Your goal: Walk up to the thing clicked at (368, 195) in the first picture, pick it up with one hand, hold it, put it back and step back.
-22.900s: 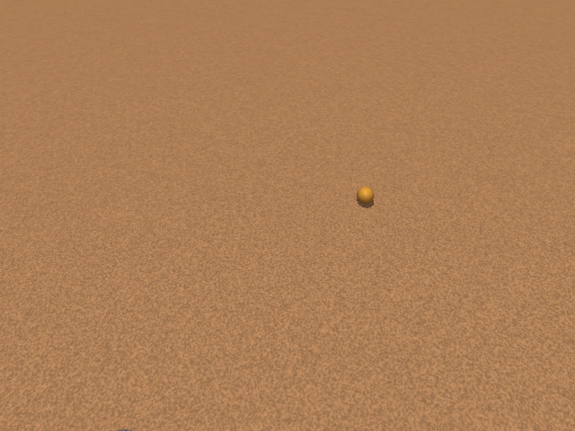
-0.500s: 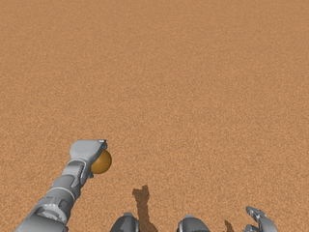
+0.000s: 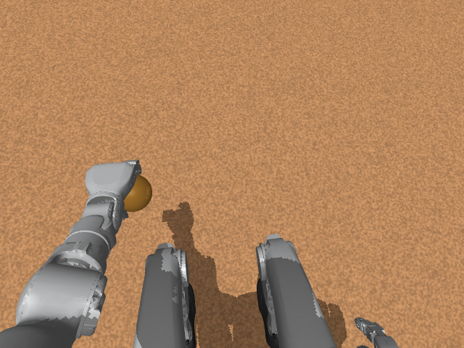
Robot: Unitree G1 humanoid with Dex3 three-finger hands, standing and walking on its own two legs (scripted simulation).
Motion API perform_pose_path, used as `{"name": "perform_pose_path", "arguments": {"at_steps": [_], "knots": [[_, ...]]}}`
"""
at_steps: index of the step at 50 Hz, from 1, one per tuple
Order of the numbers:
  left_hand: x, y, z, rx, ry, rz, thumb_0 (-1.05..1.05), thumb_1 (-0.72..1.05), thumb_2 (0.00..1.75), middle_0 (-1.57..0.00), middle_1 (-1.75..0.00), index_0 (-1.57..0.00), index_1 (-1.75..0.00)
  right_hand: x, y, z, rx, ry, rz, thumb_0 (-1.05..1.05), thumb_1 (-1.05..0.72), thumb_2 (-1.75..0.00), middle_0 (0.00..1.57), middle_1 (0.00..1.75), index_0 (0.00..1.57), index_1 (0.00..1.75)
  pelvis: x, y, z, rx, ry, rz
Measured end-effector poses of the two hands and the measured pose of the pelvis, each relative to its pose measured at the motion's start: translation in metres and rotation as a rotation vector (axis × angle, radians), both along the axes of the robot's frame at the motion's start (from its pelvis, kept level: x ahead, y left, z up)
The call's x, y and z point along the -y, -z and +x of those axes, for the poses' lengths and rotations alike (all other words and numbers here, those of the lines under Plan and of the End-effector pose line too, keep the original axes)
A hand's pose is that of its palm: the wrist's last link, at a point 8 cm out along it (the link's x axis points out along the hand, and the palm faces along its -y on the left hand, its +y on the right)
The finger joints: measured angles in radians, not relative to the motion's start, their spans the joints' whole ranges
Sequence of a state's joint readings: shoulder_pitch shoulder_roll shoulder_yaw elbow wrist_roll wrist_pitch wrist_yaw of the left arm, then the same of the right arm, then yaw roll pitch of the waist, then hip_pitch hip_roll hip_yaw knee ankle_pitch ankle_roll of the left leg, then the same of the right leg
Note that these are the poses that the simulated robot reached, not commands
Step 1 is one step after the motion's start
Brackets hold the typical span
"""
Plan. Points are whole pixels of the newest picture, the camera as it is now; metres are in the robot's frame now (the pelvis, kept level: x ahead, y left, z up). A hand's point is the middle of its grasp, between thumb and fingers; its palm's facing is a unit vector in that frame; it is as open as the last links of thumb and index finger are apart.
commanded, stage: crouch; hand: left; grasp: from above
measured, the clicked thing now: (132, 192) +0.42 +0.19 -0.18
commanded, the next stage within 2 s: lower in 1.04 s
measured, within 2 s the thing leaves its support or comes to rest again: neither
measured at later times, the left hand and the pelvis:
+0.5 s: hand (134, 200) +0.43 +0.21 -0.27, palm faces -0.47 -0.01 -0.88, open 10.6 cm; pelvis +0.00 -0.01 -0.10, yaw -2 degrees
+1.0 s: hand (140, 202) +0.43 +0.21 -0.32, palm faces -0.46 +0.00 -0.89, open 10.6 cm; pelvis -0.02 -0.01 -0.16, yaw -4 degrees
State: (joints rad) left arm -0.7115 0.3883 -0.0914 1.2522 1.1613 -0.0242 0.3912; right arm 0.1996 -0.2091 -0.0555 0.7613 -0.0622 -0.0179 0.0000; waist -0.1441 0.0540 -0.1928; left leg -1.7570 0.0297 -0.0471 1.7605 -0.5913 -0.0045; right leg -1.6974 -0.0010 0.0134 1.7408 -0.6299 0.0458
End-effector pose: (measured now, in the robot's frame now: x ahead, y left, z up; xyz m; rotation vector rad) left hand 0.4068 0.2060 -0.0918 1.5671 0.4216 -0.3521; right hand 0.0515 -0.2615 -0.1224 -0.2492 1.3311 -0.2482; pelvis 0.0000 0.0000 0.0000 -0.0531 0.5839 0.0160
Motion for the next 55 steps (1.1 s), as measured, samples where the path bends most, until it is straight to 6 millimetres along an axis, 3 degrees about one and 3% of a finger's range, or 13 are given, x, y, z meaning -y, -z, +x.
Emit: {"name": "perform_pose_path", "arguments": {"at_steps": [7,15,24,34,55], "knots": [[0.003,0.054,0.009,0.023,0.015,-0.023,-0.03,0.03,0.58,-1.03,-0.59,-0.58,-0.49,0.008,0.037,0.007,0.0,-0.058,-0.016,0.0,-0.91,-0.9,0.2,0.3,0.21,0.3,0.006,0.042,-0.004,-0.045,0.002,-0.009],[-0.001,0.09,0.025,0.052,-0.019,-0.012,-0.04,0.02,0.6,-1.02,-0.61,-0.57,-0.5,0.023,0.064,0.018,0.001,-0.099,-0.037,0.0,-0.91,-0.91,0.2,0.3,0.21,0.3,0.01,0.074,-0.004,-0.063,0.011,-0.017],[-0.003,0.118,0.026,0.005,-0.035,-0.019,-0.05,0.01,0.62,-1.02,-0.64,-0.56,-0.52,0.023,0.086,0.016,-0.014,-0.097,-0.018,0.0,-0.91,-0.91,0.2,0.3,0.21,0.3,0.011,0.096,-0.003,-0.059,0.025,-0.021],[-0.001,0.15,0.028,0.013,0.011,-0.029,-0.04,0.03,0.61,-1.0,-0.65,-0.55,-0.52,0.021,0.113,-0.003,-0.051,-0.095,-0.007,0.0,-0.91,-0.91,0.2,0.3,0.21,0.3,0.01,0.125,-0.009,-0.042,0.034,-0.027],[0.0,0.182,0.035,0.012,-0.003,-0.029,-0.03,0.06,0.57,-0.98,-0.66,-0.53,-0.52,0.021,0.153,-0.038,-0.102,-0.089,0.015,0.0,-0.91,-0.91,0.2,0.3,0.21,0.3,0.011,0.168,-0.018,-0.01,0.045,-0.028]]}}
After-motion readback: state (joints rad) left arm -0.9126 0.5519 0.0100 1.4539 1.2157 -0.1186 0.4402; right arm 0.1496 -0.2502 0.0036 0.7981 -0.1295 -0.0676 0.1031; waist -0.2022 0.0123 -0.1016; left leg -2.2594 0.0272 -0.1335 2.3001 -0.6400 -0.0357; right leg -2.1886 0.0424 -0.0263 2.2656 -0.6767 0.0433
